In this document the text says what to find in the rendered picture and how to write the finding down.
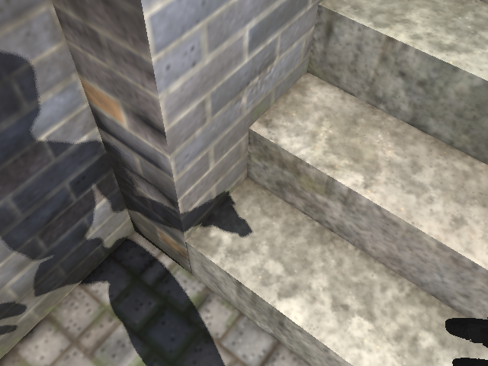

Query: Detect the stairs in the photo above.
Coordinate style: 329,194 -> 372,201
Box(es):
185,0 -> 488,366

